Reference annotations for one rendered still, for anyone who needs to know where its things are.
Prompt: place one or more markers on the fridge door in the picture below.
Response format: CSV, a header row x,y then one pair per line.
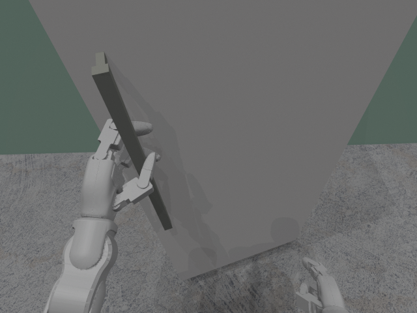
x,y
252,104

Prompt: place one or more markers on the right robot hand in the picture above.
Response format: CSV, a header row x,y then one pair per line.
x,y
314,298

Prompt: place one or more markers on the left robot hand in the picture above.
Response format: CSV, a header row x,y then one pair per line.
x,y
103,174

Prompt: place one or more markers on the robot left forearm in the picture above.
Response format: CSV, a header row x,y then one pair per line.
x,y
87,259

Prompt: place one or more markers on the handle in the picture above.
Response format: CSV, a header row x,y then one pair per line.
x,y
109,91

